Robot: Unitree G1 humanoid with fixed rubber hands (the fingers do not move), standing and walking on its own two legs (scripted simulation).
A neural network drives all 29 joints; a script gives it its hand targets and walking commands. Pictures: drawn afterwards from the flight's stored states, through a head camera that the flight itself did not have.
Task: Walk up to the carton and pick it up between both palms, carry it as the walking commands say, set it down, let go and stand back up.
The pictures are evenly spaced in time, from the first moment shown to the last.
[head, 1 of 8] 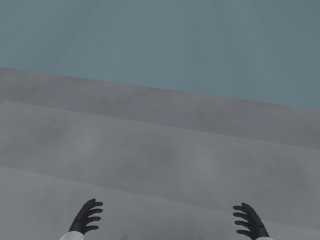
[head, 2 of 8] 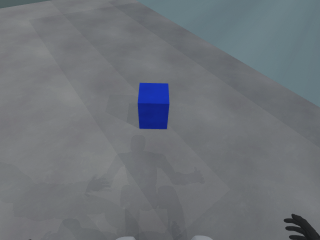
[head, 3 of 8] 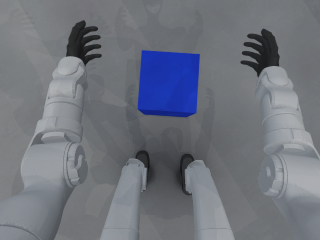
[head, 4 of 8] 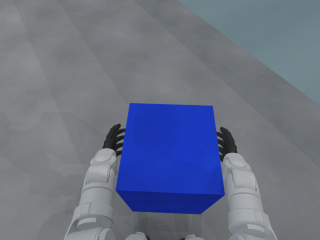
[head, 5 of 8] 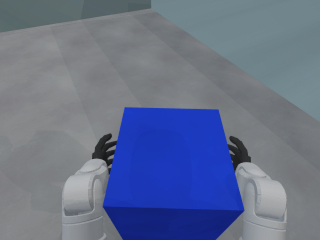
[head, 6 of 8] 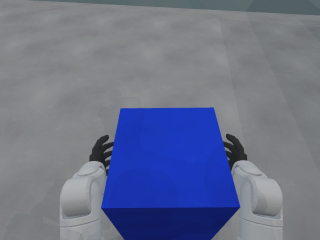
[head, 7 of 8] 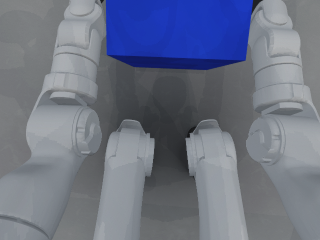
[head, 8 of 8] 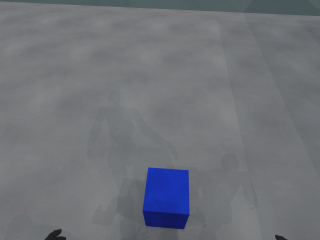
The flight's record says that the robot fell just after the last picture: no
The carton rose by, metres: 0.64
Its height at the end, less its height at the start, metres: +0.00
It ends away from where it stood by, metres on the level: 0.99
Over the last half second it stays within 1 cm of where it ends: yes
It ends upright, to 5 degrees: yes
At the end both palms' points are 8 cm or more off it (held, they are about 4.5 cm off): yes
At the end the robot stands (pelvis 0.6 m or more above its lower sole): yes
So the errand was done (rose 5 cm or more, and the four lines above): yes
